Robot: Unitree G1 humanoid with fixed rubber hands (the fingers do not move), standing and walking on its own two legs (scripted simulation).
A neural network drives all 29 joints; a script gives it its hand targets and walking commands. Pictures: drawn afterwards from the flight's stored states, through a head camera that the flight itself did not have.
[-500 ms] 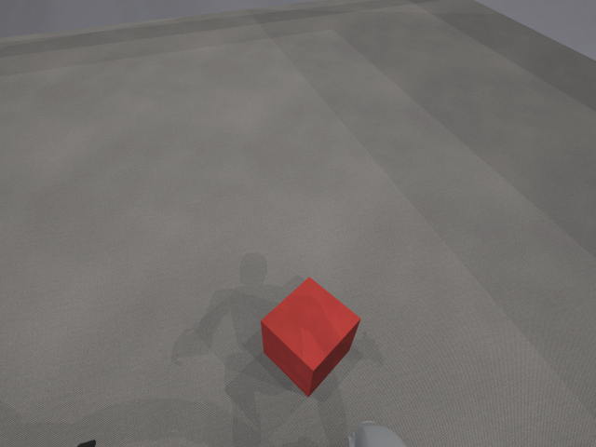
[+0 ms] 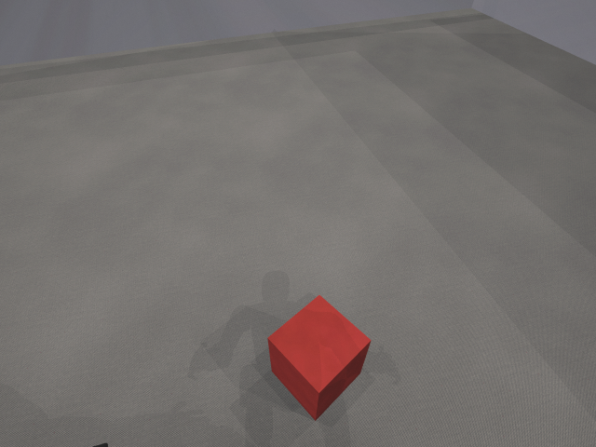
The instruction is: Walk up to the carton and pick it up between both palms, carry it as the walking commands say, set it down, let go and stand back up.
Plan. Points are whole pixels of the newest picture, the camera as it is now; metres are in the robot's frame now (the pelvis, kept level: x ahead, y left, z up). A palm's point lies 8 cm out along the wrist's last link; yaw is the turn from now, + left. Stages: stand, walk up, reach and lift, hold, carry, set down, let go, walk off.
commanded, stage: walk up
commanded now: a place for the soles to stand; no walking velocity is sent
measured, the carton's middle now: (317, 357) +0.52 -0.03 -0.64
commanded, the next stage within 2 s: none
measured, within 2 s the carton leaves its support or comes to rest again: neither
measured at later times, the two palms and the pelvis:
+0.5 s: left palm out of the picture +0.06 +0.37 -0.04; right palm out of the picture +0.15 -0.32 -0.07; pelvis +0.02 +0.02 +0.02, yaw -2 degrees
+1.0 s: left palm out of the picture +0.26 +0.55 -0.06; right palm out of the picture +0.08 -0.15 -0.05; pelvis +0.10 +0.22 +0.01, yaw -18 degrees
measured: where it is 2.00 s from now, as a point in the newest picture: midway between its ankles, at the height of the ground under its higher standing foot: outside the picture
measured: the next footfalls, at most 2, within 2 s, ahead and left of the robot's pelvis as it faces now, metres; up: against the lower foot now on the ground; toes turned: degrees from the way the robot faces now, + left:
left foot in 0.78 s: +0.16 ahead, +0.29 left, +0.00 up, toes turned -11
right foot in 1.10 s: +0.17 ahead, +0.12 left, +0.00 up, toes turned -29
